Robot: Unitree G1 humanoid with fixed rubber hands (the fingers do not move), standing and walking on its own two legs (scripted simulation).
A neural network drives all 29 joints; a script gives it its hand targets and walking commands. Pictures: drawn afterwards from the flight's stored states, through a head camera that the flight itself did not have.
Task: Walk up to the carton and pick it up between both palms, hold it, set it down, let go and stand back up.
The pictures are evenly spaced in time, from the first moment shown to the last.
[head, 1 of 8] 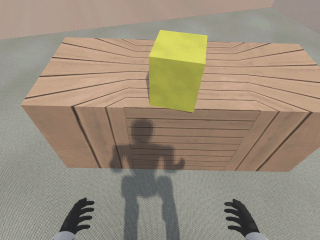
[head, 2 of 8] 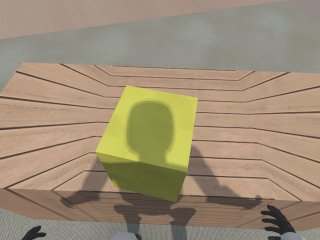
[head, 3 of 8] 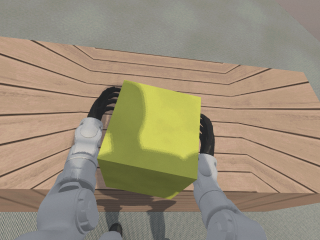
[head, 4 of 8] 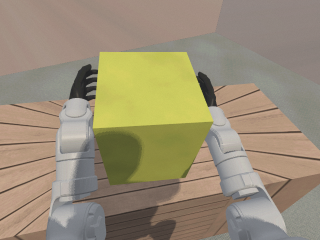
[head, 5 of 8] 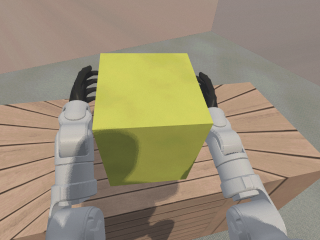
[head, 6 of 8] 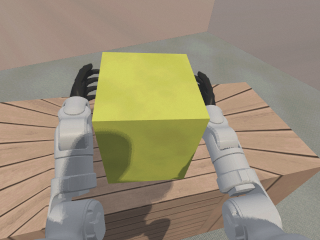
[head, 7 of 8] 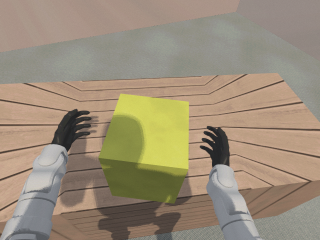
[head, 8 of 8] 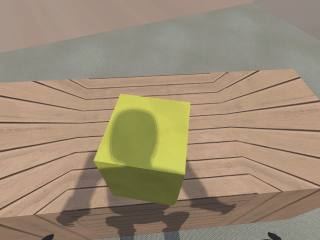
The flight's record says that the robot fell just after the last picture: no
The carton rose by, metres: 0.19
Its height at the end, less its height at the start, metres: +0.00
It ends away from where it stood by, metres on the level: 0.04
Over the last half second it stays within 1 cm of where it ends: yes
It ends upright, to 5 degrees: yes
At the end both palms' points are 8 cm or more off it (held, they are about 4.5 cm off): yes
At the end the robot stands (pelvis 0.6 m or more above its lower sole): yes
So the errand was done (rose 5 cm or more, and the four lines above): yes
